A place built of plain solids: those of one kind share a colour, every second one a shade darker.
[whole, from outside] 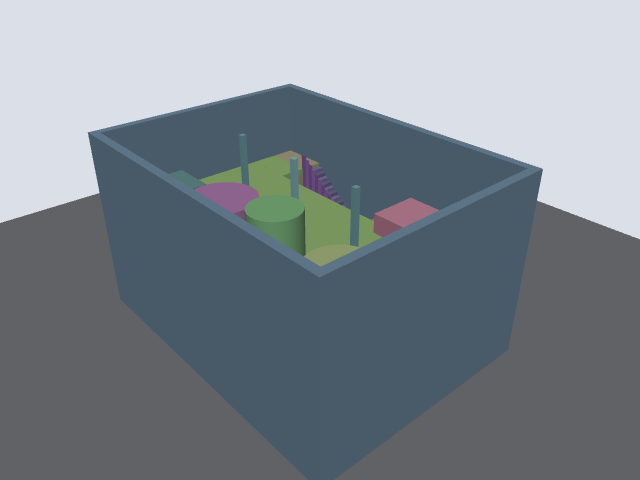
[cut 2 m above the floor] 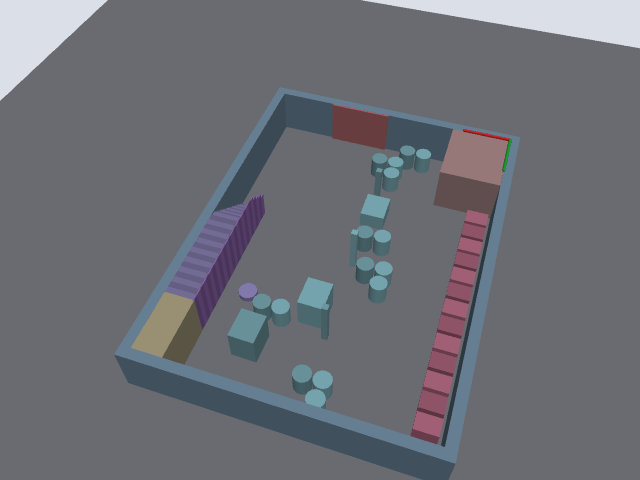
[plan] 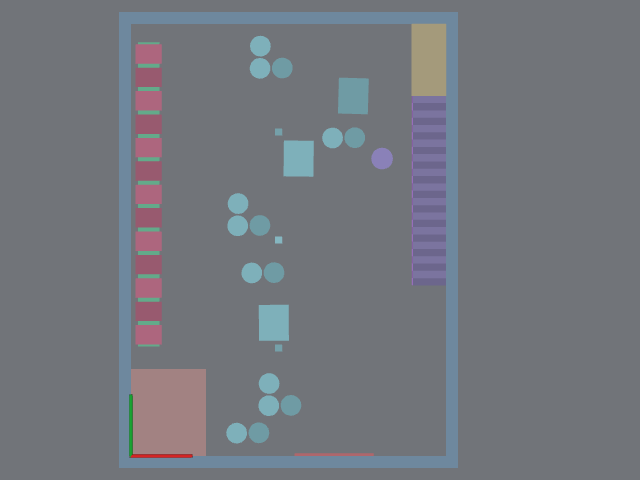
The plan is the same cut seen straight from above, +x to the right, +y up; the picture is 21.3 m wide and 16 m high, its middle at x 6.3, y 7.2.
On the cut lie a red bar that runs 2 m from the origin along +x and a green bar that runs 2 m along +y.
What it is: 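The cask floor and the brewing floor of a tower brewery's brewhouse, with the steep straight timber stair of 27 risers, its west side open behind a timber rail, beside a well 1.4 m broad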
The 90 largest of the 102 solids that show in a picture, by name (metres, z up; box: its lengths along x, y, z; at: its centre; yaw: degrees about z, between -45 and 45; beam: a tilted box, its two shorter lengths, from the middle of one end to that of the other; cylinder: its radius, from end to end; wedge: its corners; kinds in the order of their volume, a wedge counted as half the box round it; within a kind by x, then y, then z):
{
 "wall_1": {"box": [0.4, 15.2, 8.88], "at": [-0.2, 7.2, 4.39]},
 "wall_2": {"box": [11.3, 0.4, 8.88], "at": [5.25, -0.2, 4.39]},
 "wall_3": {"box": [11.3, 0.4, 8.88], "at": [5.25, 14.6, 4.39]},
 "wall_4": {"box": [0.4, 15.2, 8.88], "at": [10.7, 7.2, 4.39]},
 "upper_floor_1": {"box": [8.01, 14.42, 0.3], "at": [4.0, 7.2, 5.08]},
 "upper_floor_2": {"box": [1.38, 2.4, 0.3], "at": [8.68, 13.21, 5.08]},
 "stair_steps_1": {"box": [1.1, 0.25, 0.24], "at": [9.95, 5.81, 0.07]},
 "stair_steps_2": {"box": [1.1, 0.25, 0.44], "at": [9.95, 6.05, 0.17]},
 "stair_steps_3": {"box": [1.1, 0.25, 0.63], "at": [9.95, 6.3, 0.27]},
 "stair_steps_4": {"box": [1.1, 0.25, 0.82], "at": [9.95, 6.54, 0.36]},
 "stair_steps_5": {"box": [1.1, 0.25, 1.02], "at": [9.95, 6.78, 0.46]},
 "stair_steps_6": {"box": [1.1, 0.25, 1.21], "at": [9.95, 7.03, 0.56]},
 "stair_steps_7": {"box": [1.1, 0.25, 1.41], "at": [9.95, 7.27, 0.65]},
 "stair_steps_8": {"box": [1.1, 0.25, 1.6], "at": [9.95, 7.51, 0.75]},
 "stair_steps_9": {"box": [1.1, 0.25, 1.79], "at": [9.95, 7.75, 0.85]},
 "stair_steps_10": {"box": [1.1, 0.25, 1.99], "at": [9.95, 8.0, 0.94]},
 "stair_steps_11": {"box": [1.1, 0.25, 2.18], "at": [9.95, 8.24, 1.04]},
 "stair_steps_12": {"box": [1.1, 0.25, 2.37], "at": [9.95, 8.48, 1.14]},
 "stair_steps_13": {"box": [1.1, 0.25, 2.57], "at": [9.95, 8.73, 1.23]},
 "stair_steps_14": {"box": [1.1, 0.25, 2.76], "at": [9.95, 8.97, 1.33]},
 "stair_steps_15": {"box": [1.1, 0.25, 2.95], "at": [9.95, 9.21, 1.43]},
 "stair_steps_16": {"box": [1.1, 0.25, 3.15], "at": [9.95, 9.46, 1.52]},
 "stair_steps_17": {"box": [1.1, 0.25, 3.34], "at": [9.95, 9.7, 1.62]},
 "stair_steps_18": {"box": [1.1, 0.25, 3.54], "at": [9.95, 9.94, 1.72]},
 "stair_steps_19": {"box": [1.1, 0.25, 3.73], "at": [9.95, 10.18, 1.81]},
 "stair_steps_20": {"box": [1.1, 0.25, 3.92], "at": [9.95, 10.43, 1.91]},
 "stair_steps_21": {"box": [1.1, 0.25, 4.12], "at": [9.95, 10.67, 2.01]},
 "stair_steps_22": {"box": [1.1, 0.25, 4.31], "at": [9.95, 10.91, 2.1]},
 "stair_steps_23": {"box": [1.1, 0.25, 4.5], "at": [9.95, 11.16, 2.2]},
 "stair_steps_24": {"box": [1.1, 0.25, 4.7], "at": [9.95, 11.4, 2.3]},
 "stair_steps_25": {"box": [1.1, 0.25, 4.89], "at": [9.95, 11.64, 2.4]},
 "stair_steps_26": {"box": [1.1, 0.25, 5.08], "at": [9.95, 11.89, 2.49]},
 "office_1": {"box": [2.5, 2.9, 2.25], "at": [1.25, 1.45, 1.07]},
 "stair_head_landing_1": {"box": [1.16, 2.41, 5.28], "at": [9.93, 13.21, 2.59]},
 "mash_tun_1": {"cylinder": 1.53, "from": [2.5, 9.0, 5.18], "to": [2.5, 9.0, 6.88]},
 "copper_1": {"cylinder": 1.38, "from": [2.5, 1.8, 5.18], "to": [2.5, 1.8, 6.98]},
 "liquor_back_1": {"cylinder": 1.12, "from": [2.5, 5.4, 5.18], "to": [2.5, 5.4, 7.78]},
 "load_1": {"cylinder": 0.34, "from": [3.52, 0.76, -0.05], "to": [3.52, 0.76, 0.88]},
 "load_2": {"cylinder": 0.34, "from": [3.56, 7.67, -0.05], "to": [3.56, 7.67, 0.88]},
 "load_3": {"cylinder": 0.34, "from": [3.57, 8.41, -0.05], "to": [3.57, 8.41, 0.88]},
 "load_4": {"cylinder": 0.34, "from": [4.03, 6.1, -0.05], "to": [4.03, 6.1, 0.88]},
 "load_5": {"cylinder": 0.34, "from": [4.26, 0.77, -0.05], "to": [4.26, 0.77, 0.88]},
 "load_6": {"cylinder": 0.34, "from": [4.3, 7.68, -0.05], "to": [4.3, 7.68, 0.88]},
 "load_7": {"cylinder": 0.34, "from": [4.3, 12.92, -0.05], "to": [4.3, 12.92, 0.88]},
 "load_8": {"cylinder": 0.34, "from": [4.31, 13.66, -0.05], "to": [4.31, 13.66, 0.88]},
 "load_9": {"cylinder": 0.34, "from": [4.59, 1.68, -0.05], "to": [4.59, 1.68, 0.88]},
 "load_10": {"cylinder": 0.34, "from": [4.6, 2.42, -0.05], "to": [4.6, 2.42, 0.88]},
 "load_11": {"box": [1.0, 1.2, 0.77], "at": [4.76, 4.44, 0.34], "yaw": 0.4},
 "load_12": {"cylinder": 0.34, "from": [4.77, 6.11, -0.05], "to": [4.77, 6.11, 0.88]},
 "load_13": {"cylinder": 0.34, "from": [5.04, 12.93, -0.05], "to": [5.04, 12.93, 0.88]},
 "load_14": {"cylinder": 0.34, "from": [5.33, 1.69, -0.05], "to": [5.33, 1.69, 0.88]},
 "load_15": {"box": [1.0, 1.2, 1.37], "at": [5.59, 9.91, 0.64], "yaw": -0.6},
 "load_16": {"cylinder": 0.34, "from": [6.72, 10.6, -0.05], "to": [6.72, 10.6, 0.88]},
 "load_17": {"box": [1.0, 1.2, 1.37], "at": [7.41, 12.0, 0.64], "yaw": -1.6},
 "load_18": {"cylinder": 0.34, "from": [7.46, 10.61, -0.05], "to": [7.46, 10.61, 0.88]},
 "cask_1": {"box": [0.88, 0.65, 0.74], "at": [0.59, 4.04, 0.67]},
 "cask_2": {"box": [0.88, 0.65, 0.74], "at": [0.59, 4.82, 0.67]},
 "cask_3": {"box": [0.88, 0.65, 0.74], "at": [0.59, 5.6, 0.67]},
 "cask_4": {"box": [0.88, 0.65, 0.74], "at": [0.59, 6.38, 0.67]},
 "cask_5": {"box": [0.88, 0.65, 0.74], "at": [0.59, 7.16, 0.67]},
 "cask_6": {"box": [0.88, 0.65, 0.74], "at": [0.59, 7.94, 0.67]},
 "cask_7": {"box": [0.88, 0.65, 0.74], "at": [0.59, 8.72, 0.67]},
 "cask_8": {"box": [0.88, 0.65, 0.74], "at": [0.59, 9.5, 0.67]},
 "cask_9": {"box": [0.88, 0.65, 0.74], "at": [0.59, 10.28, 0.67]},
 "cask_10": {"box": [0.88, 0.65, 0.74], "at": [0.59, 11.06, 0.67]},
 "cask_11": {"box": [0.88, 0.65, 0.74], "at": [0.59, 11.84, 0.67]},
 "cask_12": {"box": [0.88, 0.65, 0.74], "at": [0.59, 12.62, 0.67]},
 "cask_13": {"box": [0.88, 0.65, 0.74], "at": [0.59, 13.4, 0.67]},
 "cooler_1": {"box": [2.3, 2.14, 0.96], "at": [8.4, 3.72, 5.66]},
 "hop_back_1": {"box": [1.56, 2.16, 1.19], "at": [2.5, 12.6, 5.77]},
 "stillage_1": {"box": [0.72, 10.14, 0.39], "at": [0.59, 8.72, 0.14]},
 "post_1": {"box": [0.24, 0.24, 8.58], "at": [4.92, 3.6, 4.24]},
 "post_2": {"box": [0.24, 0.24, 8.58], "at": [4.92, 7.2, 4.24]},
 "post_3": {"box": [0.24, 0.24, 8.58], "at": [4.92, 10.8, 4.24]},
 "loading_door_1": {"box": [2.64, 0.09, 2.87], "at": [6.77, 0.04, 1.39]},
 "stair_rail_1": {"box": [0.04, 0.25, 3.54], "at": [9.38, 8.73, 1.72]},
 "stair_rail_2": {"box": [0.04, 0.25, 3.74], "at": [9.38, 8.97, 1.82]},
 "stair_rail_3": {"box": [0.04, 0.25, 3.93], "at": [9.38, 9.21, 1.91]},
 "stair_rail_4": {"box": [0.04, 0.25, 4.12], "at": [9.38, 9.46, 2.01]},
 "stair_rail_5": {"box": [0.04, 0.25, 4.32], "at": [9.38, 9.7, 2.11]},
 "stair_rail_6": {"box": [0.04, 0.25, 4.51], "at": [9.38, 9.94, 2.21]},
 "stair_rail_7": {"box": [0.04, 0.25, 4.7], "at": [9.38, 10.18, 2.3]},
 "stair_rail_8": {"box": [0.04, 0.25, 4.9], "at": [9.38, 10.43, 2.4]},
 "stair_rail_9": {"box": [0.04, 0.25, 5.09], "at": [9.38, 10.67, 2.5]},
 "stair_rail_10": {"box": [0.04, 0.25, 5.28], "at": [9.38, 10.91, 2.59]},
 "stair_rail_11": {"box": [0.04, 0.25, 5.48], "at": [9.38, 11.16, 2.69]},
 "stair_rail_12": {"box": [0.04, 0.25, 5.67], "at": [9.38, 11.4, 2.79]},
 "stair_rail_13": {"box": [0.04, 0.25, 5.87], "at": [9.38, 11.64, 2.88]},
 "stair_rail_14": {"box": [0.04, 0.31, 6.06], "at": [9.38, 11.92, 2.98]},
 "hose_coil_1": {"cylinder": 0.36, "from": [8.37, 9.91, -0.05], "to": [8.37, 9.91, 0.23]}
}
